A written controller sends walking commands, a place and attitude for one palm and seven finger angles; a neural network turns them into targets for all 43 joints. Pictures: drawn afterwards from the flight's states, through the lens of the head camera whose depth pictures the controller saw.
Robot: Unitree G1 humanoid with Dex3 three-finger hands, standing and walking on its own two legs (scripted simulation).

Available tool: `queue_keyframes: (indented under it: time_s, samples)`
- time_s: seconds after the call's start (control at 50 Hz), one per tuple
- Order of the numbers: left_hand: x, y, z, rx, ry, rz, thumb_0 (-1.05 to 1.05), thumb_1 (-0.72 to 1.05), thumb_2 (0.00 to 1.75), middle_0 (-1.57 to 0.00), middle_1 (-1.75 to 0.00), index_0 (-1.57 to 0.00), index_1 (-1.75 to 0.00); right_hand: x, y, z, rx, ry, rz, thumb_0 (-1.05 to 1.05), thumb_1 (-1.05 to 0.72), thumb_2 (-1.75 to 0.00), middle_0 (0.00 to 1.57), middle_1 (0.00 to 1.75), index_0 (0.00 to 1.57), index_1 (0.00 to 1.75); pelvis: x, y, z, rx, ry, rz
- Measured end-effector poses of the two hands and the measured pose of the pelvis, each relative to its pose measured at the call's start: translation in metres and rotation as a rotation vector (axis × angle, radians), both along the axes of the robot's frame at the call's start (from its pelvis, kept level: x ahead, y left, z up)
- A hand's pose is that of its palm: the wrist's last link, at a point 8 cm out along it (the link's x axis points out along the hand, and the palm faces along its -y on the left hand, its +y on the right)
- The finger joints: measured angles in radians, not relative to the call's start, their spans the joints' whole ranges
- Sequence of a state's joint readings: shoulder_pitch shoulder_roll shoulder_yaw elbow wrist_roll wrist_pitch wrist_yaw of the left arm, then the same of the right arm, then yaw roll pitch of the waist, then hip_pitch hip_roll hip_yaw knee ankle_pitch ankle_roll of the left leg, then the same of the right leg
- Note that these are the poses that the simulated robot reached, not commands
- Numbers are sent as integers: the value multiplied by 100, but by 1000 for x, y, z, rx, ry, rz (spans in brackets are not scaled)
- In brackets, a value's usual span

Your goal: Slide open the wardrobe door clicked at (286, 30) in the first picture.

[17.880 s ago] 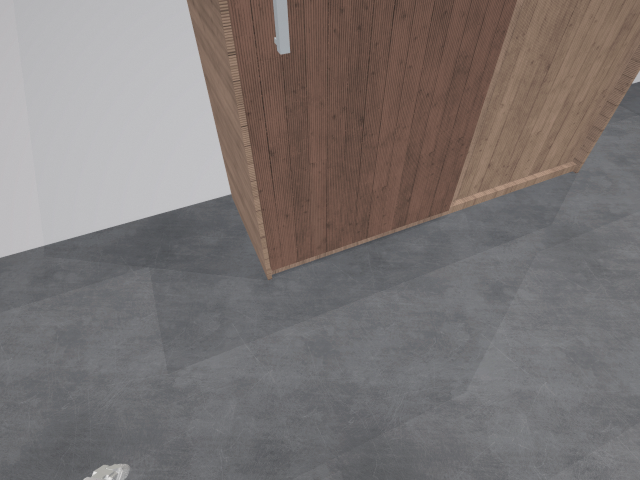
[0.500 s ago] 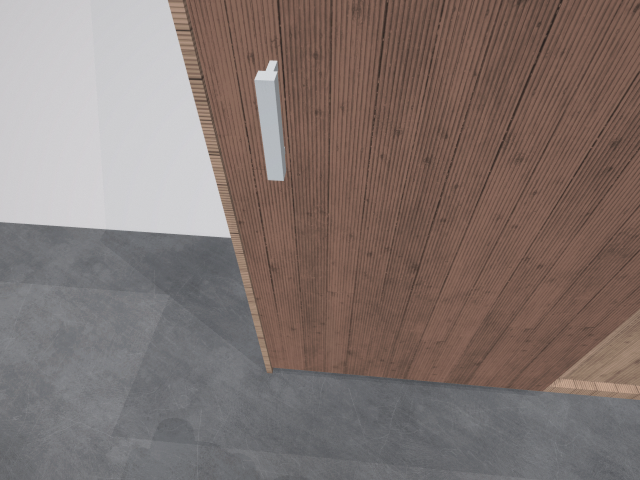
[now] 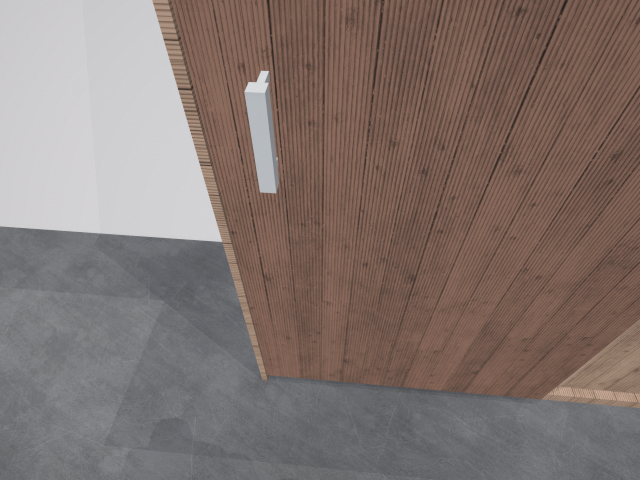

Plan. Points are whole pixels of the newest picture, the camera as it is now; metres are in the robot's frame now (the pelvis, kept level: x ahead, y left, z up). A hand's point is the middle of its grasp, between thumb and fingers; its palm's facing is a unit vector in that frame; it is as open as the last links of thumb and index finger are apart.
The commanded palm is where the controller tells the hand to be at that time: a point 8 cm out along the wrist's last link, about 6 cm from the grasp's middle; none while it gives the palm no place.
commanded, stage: look again from close up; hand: left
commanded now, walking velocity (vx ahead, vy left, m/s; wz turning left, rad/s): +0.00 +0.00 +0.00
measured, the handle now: (266, 134) +0.50 +0.11 +0.18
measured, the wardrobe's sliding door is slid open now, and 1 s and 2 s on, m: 0.00 0.00 0.00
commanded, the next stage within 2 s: raise the hand with hooked fingers in 0.40 s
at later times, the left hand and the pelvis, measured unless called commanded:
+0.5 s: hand out of the picture +0.02 +0.18 -0.17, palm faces +0.01 -0.98 -0.22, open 7.3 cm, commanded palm +0.10 +0.23 -0.08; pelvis +0.01 +0.00 +0.00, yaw +0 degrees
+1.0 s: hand out of the picture +0.13 +0.21 -0.01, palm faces +0.08 -1.00 -0.02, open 9.0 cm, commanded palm +0.12 +0.26 +0.01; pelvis -0.04 +0.01 -0.07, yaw +4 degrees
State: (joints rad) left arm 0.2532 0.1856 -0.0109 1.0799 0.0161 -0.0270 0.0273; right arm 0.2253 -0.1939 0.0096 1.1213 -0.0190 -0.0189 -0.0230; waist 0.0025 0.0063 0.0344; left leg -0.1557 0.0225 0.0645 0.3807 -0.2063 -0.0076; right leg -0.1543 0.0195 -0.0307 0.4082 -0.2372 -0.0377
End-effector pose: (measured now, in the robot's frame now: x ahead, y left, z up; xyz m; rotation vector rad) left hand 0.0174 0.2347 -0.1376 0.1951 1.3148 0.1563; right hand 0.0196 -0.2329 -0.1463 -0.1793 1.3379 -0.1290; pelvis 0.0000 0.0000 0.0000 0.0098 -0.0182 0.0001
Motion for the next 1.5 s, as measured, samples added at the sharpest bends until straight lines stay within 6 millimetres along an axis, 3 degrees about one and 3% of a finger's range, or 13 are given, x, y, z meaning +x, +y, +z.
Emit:
queue_keyframes:
  time_s: [0.52,0.54,0.58,0.66,0.72,0.76,0.82,0.92,1.02,1.18,1.34,1.5]
  samples:
    - [-7,-9,-3,-6,30,10,0,91,90,-20,-29,-20,-30,-1,-1,-1,3,25,-6,0,-91,-90,20,30,20,30,7,-4,0,-5,2,-2]
    - [0,-7,2,-18,-27,74,0,91,90,-20,-30,-20,-30,2,-2,0,-9,-1,-4,1,-91,-90,20,30,20,30,5,-3,-1,-12,-6,-3]
    - [37,0,33,-3,-297,115,1,90,90,-20,-30,-20,-30,15,-4,5,-42,-124,31,1,-91,-90,20,30,20,30,1,0,-2,-7,-18,2]
    - [111,8,113,-13,-857,77,1,87,88,-20,-32,-20,-33,60,-6,21,-41,-413,92,1,-91,-90,20,30,20,30,-10,3,-9,-1,7,45]
    - [143,7,149,-88,-1196,-19,1,83,86,-20,-35,-20,-35,97,-8,36,-48,-609,135,1,-91,-90,20,30,20,30,-23,2,-22,1,67,43]
    - [147,4,155,-143,-1338,-129,1,79,85,-20,-37,-20,-38,119,-10,46,-54,-725,164,1,-91,-90,20,30,20,30,-30,2,-35,2,99,31]
    - [135,3,144,-206,-1377,-264,0,73,82,-21,-41,-21,-42,146,-12,58,-67,-861,201,1,-91,-90,20,30,20,30,-38,2,-54,6,130,20]
    - [96,21,115,-225,-1255,-137,1,61,78,-22,-48,-22,-49,168,-1,69,-81,-952,245,1,-91,-90,20,30,20,30,-42,4,-68,-11,121,36]
    - [85,33,136,-119,-1301,-109,1,50,73,-23,-56,-23,-56,162,25,59,-54,-909,302,1,-91,-90,20,30,20,30,-43,7,-66,-47,87,70]
    - [129,42,175,-150,-1311,-236,1,31,65,-24,-68,-24,-68,120,56,35,44,-775,260,1,-90,-90,20,30,20,30,-43,12,-50,-52,64,69]
    - [144,66,204,-132,-1315,-191,0,13,57,-26,-80,-26,-80,98,42,41,14,-749,208,2,-90,-90,21,30,20,30,-35,19,-36,-40,45,44]
    - [148,75,227,-111,-1346,-196,0,-6,49,-27,-92,-27,-92,116,24,61,-61,-790,224,2,-90,-90,20,30,20,30,-30,23,-27,-37,7,49]
